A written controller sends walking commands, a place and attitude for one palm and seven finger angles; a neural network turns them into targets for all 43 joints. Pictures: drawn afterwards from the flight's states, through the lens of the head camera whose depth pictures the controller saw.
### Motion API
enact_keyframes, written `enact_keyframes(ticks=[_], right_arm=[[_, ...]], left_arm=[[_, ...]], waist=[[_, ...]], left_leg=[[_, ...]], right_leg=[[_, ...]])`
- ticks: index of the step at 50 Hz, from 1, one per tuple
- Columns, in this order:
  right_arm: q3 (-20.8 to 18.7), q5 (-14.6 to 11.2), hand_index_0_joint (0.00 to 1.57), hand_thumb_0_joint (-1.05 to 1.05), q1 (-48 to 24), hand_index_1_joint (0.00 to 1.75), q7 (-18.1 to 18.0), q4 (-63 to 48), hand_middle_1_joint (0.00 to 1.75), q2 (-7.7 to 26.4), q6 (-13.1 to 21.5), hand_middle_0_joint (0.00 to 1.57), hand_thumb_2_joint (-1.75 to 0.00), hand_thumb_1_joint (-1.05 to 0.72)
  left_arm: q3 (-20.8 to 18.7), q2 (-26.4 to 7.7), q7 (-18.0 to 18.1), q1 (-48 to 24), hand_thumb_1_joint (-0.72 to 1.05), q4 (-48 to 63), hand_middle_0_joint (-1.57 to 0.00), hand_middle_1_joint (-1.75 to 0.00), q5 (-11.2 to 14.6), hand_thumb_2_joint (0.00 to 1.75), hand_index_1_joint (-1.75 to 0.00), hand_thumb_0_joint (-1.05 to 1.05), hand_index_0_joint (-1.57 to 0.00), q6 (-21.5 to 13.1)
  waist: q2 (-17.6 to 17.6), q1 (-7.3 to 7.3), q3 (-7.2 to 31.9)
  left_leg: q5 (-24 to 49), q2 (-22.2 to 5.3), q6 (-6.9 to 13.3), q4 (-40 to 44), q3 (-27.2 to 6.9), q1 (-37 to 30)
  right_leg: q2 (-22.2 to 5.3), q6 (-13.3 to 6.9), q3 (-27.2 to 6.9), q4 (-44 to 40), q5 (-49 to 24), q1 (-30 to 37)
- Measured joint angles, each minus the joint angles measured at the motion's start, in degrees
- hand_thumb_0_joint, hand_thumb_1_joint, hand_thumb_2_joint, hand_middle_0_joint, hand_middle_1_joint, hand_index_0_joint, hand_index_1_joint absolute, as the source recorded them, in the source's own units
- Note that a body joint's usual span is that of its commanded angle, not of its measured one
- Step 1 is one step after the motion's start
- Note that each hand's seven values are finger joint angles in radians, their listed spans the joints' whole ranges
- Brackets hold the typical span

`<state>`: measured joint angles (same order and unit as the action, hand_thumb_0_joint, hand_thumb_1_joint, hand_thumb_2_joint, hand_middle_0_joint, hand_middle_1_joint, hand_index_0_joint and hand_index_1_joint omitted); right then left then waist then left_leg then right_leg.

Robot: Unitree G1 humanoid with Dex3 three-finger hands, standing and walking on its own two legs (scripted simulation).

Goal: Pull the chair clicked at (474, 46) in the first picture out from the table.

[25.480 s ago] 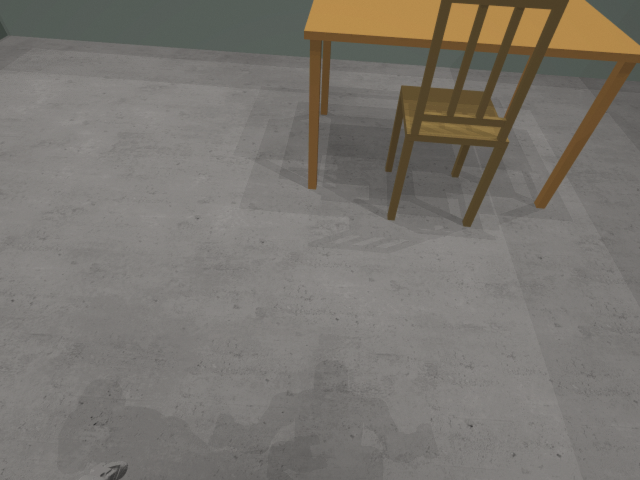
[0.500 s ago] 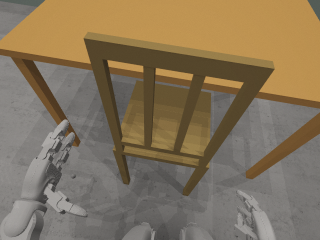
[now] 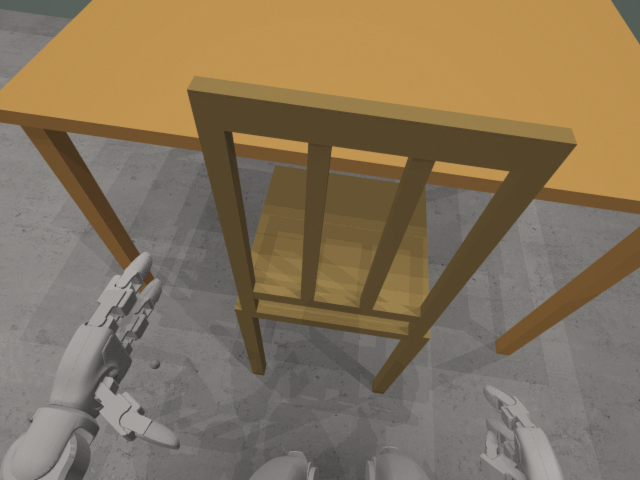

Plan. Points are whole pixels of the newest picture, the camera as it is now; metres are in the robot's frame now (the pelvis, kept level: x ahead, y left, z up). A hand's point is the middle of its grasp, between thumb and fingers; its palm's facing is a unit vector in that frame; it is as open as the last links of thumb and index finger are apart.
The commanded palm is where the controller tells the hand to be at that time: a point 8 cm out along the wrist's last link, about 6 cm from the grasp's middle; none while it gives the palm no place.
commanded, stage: aim the fingers beside a spindle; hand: left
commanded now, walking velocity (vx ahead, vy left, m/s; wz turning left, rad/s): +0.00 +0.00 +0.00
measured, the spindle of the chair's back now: (312, 237) +0.42 +0.05 +0.02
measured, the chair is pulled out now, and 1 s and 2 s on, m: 0.00 0.00 0.00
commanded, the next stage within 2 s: relax the arm and regain balance in 1.06 s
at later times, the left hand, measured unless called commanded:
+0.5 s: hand (186, 348) +0.26 +0.18 +0.02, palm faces -0.06 -1.00 +0.02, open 16.9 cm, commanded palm +0.23 +0.20 +0.03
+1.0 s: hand (221, 344) +0.26 +0.14 +0.02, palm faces -0.18 -0.97 +0.13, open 16.9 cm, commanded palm +0.26 +0.16 +0.01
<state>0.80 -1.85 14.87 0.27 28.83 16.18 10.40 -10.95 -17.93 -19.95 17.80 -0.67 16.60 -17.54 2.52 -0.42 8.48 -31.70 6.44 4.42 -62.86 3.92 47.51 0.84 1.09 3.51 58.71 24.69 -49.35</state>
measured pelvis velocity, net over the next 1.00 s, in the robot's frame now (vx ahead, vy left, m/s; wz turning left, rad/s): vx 0.03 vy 0.12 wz -0.08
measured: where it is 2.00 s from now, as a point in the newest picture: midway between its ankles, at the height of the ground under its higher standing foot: outside the picture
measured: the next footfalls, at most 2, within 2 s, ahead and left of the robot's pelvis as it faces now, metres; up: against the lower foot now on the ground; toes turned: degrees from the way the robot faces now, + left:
left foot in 1.40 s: +0.18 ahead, +0.44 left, +0.00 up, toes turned -17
right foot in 1.88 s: +0.01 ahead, +0.33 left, +0.00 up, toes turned +1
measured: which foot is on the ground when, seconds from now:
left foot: down 0.00-1.00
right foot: down 0.00-0.52, up 0.54-1.00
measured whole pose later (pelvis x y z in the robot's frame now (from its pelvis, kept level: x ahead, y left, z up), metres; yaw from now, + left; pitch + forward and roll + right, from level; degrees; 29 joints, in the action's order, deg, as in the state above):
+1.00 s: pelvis +0.03 +0.12 -0.02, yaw -4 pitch +20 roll -10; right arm -2.3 -1.6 11.5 3.7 22.7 14.5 -2.6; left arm 22.4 -0.6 6.2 18.9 10.6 -4.4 -15.4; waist 5.7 2.4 6.2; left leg -33.8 10.2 -0.7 -63.2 10.5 50.8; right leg -3.2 2.6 -2.0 82.8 30.1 -55.6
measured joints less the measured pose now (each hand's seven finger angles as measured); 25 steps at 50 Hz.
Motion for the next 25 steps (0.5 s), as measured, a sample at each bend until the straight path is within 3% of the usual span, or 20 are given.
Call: enact_keyframes(ticks=[4, 7, 13, 17, 20, 25], right_arm=[[0.2, 0.1, 0.21, 0.01, 0.2, 0.30, -0.3, -0.1, 0.30, -0.2, -0.2, 0.21, -0.90, -0.91], [0.4, -0.3, 0.21, 0.01, -0.4, 0.30, -0.6, 0.1, 0.30, 0.1, -0.6, 0.21, -0.90, -0.91], [-0.3, -0.2, 0.21, 0.01, -0.9, 0.30, 0.0, 0.0, 0.30, 0.3, -0.5, 0.21, -0.90, -0.91], [-0.6, 0.7, 0.21, 0.01, -0.3, 0.30, 0.5, -0.4, 0.30, -0.1, -0.8, 0.21, -0.90, -0.91], [-0.6, 0.8, 0.21, 0.01, 0.0, 0.30, 0.4, -1.2, 0.30, -0.3, -1.9, 0.21, -0.90, -0.91], [-0.8, 0.2, 0.21, 0.01, -1.0, 0.30, 0.9, -2.4, 0.30, -0.6, -3.9, 0.21, -0.90, -0.91]], left_arm=[[-1.2, 0.2, 1.2, -0.2, -0.49, 0.5, -0.06, -0.08, 0.8, 0.30, -0.08, -0.01, -0.06, -2.5], [-2.2, 0.5, 1.3, -2.8, -0.49, -2.1, -0.06, -0.08, 1.1, 0.30, -0.08, -0.01, -0.06, -3.1], [3.9, 3.4, 1.0, -4.2, -0.50, -1.7, -0.05, -0.08, -1.6, 0.30, -0.08, -0.01, -0.06, 1.4], [8.8, 4.8, 4.4, -1.5, -0.49, 3.1, -0.06, -0.08, -3.9, 0.30, -0.08, -0.01, -0.06, 1.2], [9.4, 5.5, 7.8, -0.8, -0.49, 4.3, -0.06, -0.08, -4.7, 0.30, -0.08, -0.01, -0.06, -1.0], [9.0, 7.0, 11.0, -2.4, -0.49, 2.5, -0.06, -0.08, -6.1, 0.30, -0.08, -0.01, -0.06, -2.4]], waist=[[0.1, 0.39, 0.5], [0.3, 0.76, 0.6], [0.3, 0.60, 0.3], [-0.4, -0.13, 0.5], [-0.4, 0.06, 1.0], [0.4, 0.84, 0.5]], left_leg=[[-0.1, 0.4, -0.6, 0.1, 0.0, -0.1], [-0.6, 0.4, 0.0, -1.3, -0.3, 1.4], [-0.9, 0.7, 0.1, -2.6, -0.3, 2.6], [-0.8, 1.8, -1.2, -0.9, 0.7, 1.1], [-0.9, 2.0, -1.9, -0.5, 1.6, 1.2], [-1.5, 0.8, 0.4, -3.3, 2.3, 4.3]], right_leg=[[-0.3, -0.2, -0.3, -0.3, 0.5, 0.4], [-0.3, 0.8, 0.1, 0.3, 1.1, -0.7], [-0.4, 0.9, -0.1, 2.2, 0.6, -2.2], [-0.8, -0.2, -2.0, 5.2, 0.5, -2.5], [-1.1, -0.8, -2.2, 3.9, 0.9, -1.7], [-0.6, 1.7, -1.5, 3.8, 3.0, -3.5]])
